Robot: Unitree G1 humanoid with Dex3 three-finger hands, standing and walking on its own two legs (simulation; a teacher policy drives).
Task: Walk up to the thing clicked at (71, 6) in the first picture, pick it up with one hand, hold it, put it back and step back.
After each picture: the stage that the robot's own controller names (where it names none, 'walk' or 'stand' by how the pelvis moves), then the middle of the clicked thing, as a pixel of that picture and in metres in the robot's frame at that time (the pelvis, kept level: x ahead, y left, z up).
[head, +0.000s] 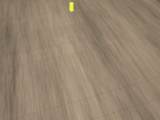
stand; (71, 7) +2.26 +0.08 -0.72
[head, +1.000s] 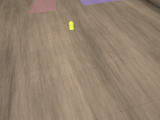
walk; (71, 25) +2.13 +0.25 -0.71
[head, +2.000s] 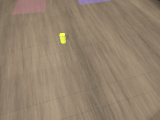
walk; (62, 38) +1.48 +0.30 -0.72
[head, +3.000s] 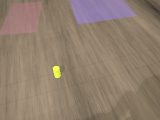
walk; (56, 72) +0.97 +0.28 -0.72
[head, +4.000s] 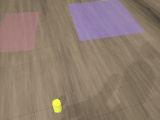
walk; (57, 106) +0.61 +0.22 -0.71
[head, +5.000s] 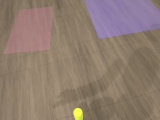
walk; (78, 115) +0.47 +0.08 -0.67
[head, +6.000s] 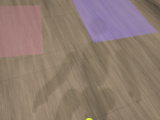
walk; out of the picture +0.39 -0.12 -0.69
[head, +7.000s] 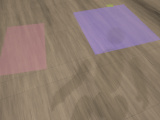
stand; out of the picture +0.37 -0.05 -0.72
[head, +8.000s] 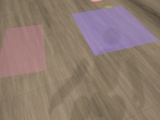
stand; out of the picture +0.37 -0.06 -0.73
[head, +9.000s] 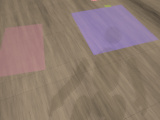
stand; out of the picture +0.37 -0.05 -0.73
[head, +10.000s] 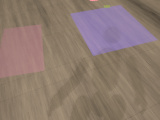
stand; out of the picture +0.36 -0.05 -0.73
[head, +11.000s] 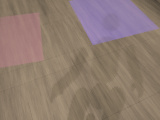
go down; out of the picture +0.37 -0.05 -0.72
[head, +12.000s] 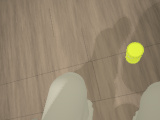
go down; (133, 53) +0.47 -0.11 -0.29
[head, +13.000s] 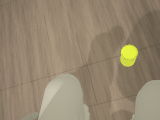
approach; (128, 56) +0.46 -0.12 -0.27
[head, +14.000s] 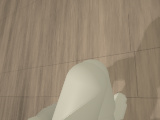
close in; out of the picture +0.46 -0.16 -0.23
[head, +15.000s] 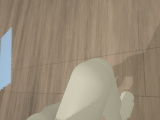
close; out of the picture +0.46 -0.17 -0.24
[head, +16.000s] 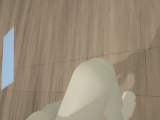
go down; out of the picture +0.46 -0.17 -0.24
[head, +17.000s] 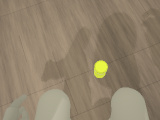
lift; (100, 69) +0.46 -0.09 -0.36
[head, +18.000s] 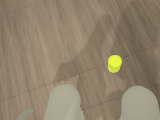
go down; (114, 64) +0.46 -0.09 -0.38
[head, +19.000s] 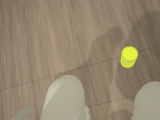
go down; (128, 57) +0.47 -0.12 -0.28
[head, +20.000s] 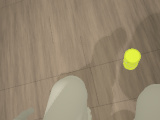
go down; (131, 59) +0.46 -0.12 -0.28
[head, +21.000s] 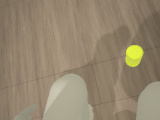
go down; (133, 56) +0.47 -0.12 -0.27
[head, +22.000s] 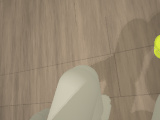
stand; out of the picture +0.46 -0.15 -0.25
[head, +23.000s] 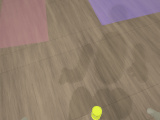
stand; (96, 113) +0.40 -0.06 -0.60
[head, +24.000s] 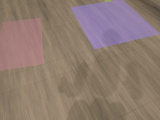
stand; out of the picture +0.39 -0.04 -0.66
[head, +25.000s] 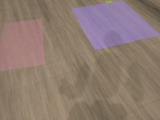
stand; out of the picture +0.39 -0.04 -0.66
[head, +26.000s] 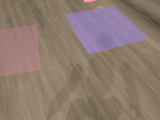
stand; out of the picture +0.41 -0.05 -0.72
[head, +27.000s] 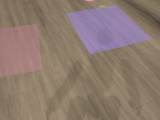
stand; out of the picture +0.39 -0.06 -0.73
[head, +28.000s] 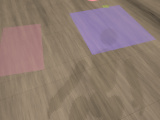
stand; out of the picture +0.38 -0.06 -0.73
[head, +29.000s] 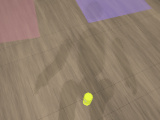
walk; (87, 99) +0.50 -0.11 -0.71
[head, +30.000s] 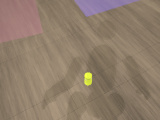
walk; (88, 79) +0.73 -0.03 -0.70
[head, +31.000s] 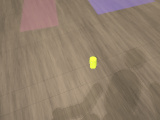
stand; (93, 62) +1.01 -0.06 -0.70
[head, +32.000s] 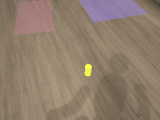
stand; (88, 70) +0.98 -0.09 -0.72
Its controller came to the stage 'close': yes
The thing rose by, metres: 0.00
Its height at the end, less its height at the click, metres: +0.00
